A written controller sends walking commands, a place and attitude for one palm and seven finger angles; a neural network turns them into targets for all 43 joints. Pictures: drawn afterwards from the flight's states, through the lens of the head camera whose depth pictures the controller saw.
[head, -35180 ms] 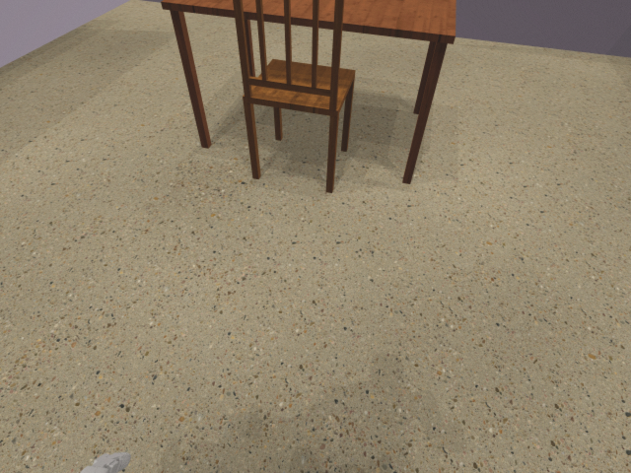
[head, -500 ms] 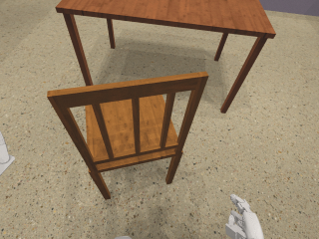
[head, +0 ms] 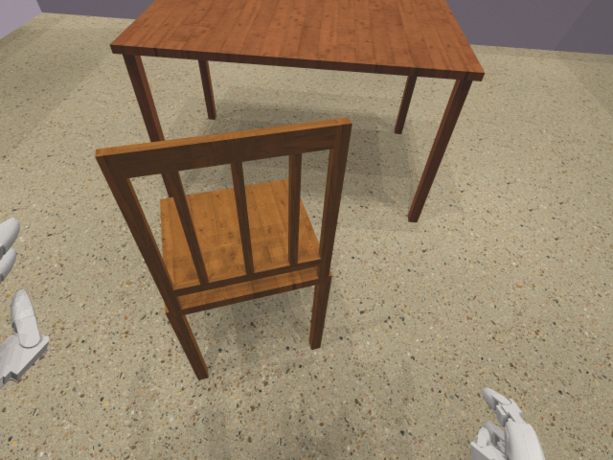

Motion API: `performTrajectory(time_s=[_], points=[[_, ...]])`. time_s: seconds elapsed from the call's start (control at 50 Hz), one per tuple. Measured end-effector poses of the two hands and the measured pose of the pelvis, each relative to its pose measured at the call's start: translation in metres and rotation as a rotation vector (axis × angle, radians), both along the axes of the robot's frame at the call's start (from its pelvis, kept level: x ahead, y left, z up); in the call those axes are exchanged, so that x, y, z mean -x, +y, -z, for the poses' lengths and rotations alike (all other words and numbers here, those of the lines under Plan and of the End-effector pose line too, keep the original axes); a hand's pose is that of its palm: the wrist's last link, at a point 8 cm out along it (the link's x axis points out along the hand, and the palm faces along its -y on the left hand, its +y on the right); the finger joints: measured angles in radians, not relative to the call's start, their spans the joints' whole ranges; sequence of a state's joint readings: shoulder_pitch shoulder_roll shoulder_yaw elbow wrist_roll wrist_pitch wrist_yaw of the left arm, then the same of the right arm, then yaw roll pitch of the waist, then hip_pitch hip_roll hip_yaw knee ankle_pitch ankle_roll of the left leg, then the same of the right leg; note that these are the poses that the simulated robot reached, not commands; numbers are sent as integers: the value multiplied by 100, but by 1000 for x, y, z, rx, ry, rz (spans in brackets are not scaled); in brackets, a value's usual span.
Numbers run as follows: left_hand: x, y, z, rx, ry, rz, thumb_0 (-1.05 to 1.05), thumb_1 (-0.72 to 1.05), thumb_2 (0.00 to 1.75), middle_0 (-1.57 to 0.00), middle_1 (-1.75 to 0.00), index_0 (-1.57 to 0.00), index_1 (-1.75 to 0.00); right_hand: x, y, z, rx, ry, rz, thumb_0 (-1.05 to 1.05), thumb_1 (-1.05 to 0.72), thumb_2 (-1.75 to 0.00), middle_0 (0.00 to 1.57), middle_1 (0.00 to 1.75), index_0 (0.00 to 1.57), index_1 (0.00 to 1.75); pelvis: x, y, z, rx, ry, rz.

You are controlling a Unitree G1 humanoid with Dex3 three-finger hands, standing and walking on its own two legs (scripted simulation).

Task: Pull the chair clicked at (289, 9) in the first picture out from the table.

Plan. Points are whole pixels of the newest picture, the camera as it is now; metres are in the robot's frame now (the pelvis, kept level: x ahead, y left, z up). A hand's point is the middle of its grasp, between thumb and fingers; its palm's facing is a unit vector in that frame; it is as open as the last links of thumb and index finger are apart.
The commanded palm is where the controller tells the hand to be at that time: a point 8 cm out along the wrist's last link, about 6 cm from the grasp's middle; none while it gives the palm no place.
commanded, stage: stop stepping back and stand still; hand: left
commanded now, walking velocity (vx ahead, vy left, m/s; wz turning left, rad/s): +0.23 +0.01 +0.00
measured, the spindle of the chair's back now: (243, 224) +0.55 +0.15 -0.08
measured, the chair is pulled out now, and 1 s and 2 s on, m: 0.55 0.55 0.55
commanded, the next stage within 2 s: let the arm hang, fingers relaxed in 0.42 s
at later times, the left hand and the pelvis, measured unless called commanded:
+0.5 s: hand out of the picture +0.15 +0.28 +0.15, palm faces +0.48 -0.78 -0.41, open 7.4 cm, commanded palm none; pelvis -0.03 +0.01 -0.01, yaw +2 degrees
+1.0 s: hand out of the picture +0.03 +0.18 -0.16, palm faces +0.08 -0.98 -0.21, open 7.0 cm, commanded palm none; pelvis -0.03 +0.00 +0.00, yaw +4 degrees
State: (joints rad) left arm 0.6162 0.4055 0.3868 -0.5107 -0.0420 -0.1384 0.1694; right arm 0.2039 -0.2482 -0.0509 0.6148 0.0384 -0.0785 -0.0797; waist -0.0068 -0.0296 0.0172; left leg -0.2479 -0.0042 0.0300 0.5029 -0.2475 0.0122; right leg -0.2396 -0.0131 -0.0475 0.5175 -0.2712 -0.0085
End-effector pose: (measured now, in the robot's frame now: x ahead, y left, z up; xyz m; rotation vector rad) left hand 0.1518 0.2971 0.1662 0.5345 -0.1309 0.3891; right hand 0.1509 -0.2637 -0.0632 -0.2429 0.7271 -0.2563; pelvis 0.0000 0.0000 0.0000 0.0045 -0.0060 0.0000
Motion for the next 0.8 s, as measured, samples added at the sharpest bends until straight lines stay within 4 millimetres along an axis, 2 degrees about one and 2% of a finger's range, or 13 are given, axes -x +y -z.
performTrajectory(time_s=[0.12, 0.24, 0.32, 0.4, 0.46, 0.52, 0.54, 0.56, 0.62, 0.66, 0.7, 0.74, 0.8], points=[[31, 1, -19, -30, -131, 6, 1, 89, 90, -21, -30, -22, -30, 20, 22, 0, -20, -11, -71, 1, -90, -90, 20, 30, 20, 30, 21, 2, 0, 33, -13, -21], [41, 18, -29, -58, -155, -47, 1, 89, 90, -21, -30, -22, -30, 40, 45, 12, -74, 9, -85, 1, -90, -90, 20, 30, 21, 30, 36, 8, 0, 37, -15, -22], [45, 20, -24, -73, -106, -59, 1, 89, 90, -21, -30, -21, -30, 51, 55, 25, -123, 33, -90, 1, -90, -90, 20, 30, 21, 30, 41, 6, 3, 32, -29, -46], [55, 15, -12, -57, -81, -56, 1, 89, 90, -21, -30, -21, -30, 59, 55, 37, -127, 91, -116, 1, -90, -90, 20, 30, 21, 30, 40, 4, 7, 27, -31, -59], [56, 14, -4, -4, -92, -52, 1, 89, 90, -21, -30, -21, -30, 63, 50, 35, -92, 139, -121, 2, -90, -90, 20, 30, 21, 30, 36, 7, 5, 13, -24, -37], [46, 21, 1, 12, -125, -40, 1, 89, 90, -21, -30, -22, -30, 59, 44, 30, -32, 124, -114, 2, -90, -90, 20, 30, 21, 30, 33, 15, 9, 29, -8, -38], [38, 24, 8, 9, -113, -28, 1, 89, 90, -21, -30, -21, -30, 58, 42, 31, -29, 111, -118, 2, -90, -90, 20, 30, 21, 30, 34, 17, 11, 28, -2, -49], [28, 27, 26, 39, -49, -26, 1, 89, 90, -20, -30, -21, -30, 57, 41, 34, -32, 123, -126, 1, -90, -90, 20, 30, 21, 30, 35, 19, 11, 25, 4, -61], [4, 25, 108, 218, 298, -54, 0, 90, 90, -20, -30, -20, -30, 61, 40, 43, -45, 196, -142, 1, -90, -90, 20, 30, 21, 30, 37, 24, 8, 21, 28, -84], [6, 7, 167, 324, 549, -51, 0, 91, 90, -19, -30, -20, -30, 67, 41, 47, -57, 236, -140, 1, -90, -90, 20, 30, 21, 30, 38, 23, 7, 14, 37, -80], [21, -20, 219, 407, 769, -24, 1, 91, 90, -19, -30, -20, -30, 74, 42, 51, -72, 271, -131, 1, -90, -90, 20, 30, 21, 30, 38, 19, 7, 0, 36, -65], [45, -50, 262, 477, 947, 7, 1, 91, 90, -19, -30, -20, -30, 82, 40, 57, -88, 306, -112, 1, -90, -90, 20, 30, 21, 30, 37, 12, 11, -15, 32, -49], [94, -92, 302, 573, 1168, 15, 1, 91, 90, -19, -30, -20, -30, 99, 37, 66, -113, 375, -73, 1, -90, -90, 20, 30, 21, 30, 35, 5, 12, -1, 15, -46]])
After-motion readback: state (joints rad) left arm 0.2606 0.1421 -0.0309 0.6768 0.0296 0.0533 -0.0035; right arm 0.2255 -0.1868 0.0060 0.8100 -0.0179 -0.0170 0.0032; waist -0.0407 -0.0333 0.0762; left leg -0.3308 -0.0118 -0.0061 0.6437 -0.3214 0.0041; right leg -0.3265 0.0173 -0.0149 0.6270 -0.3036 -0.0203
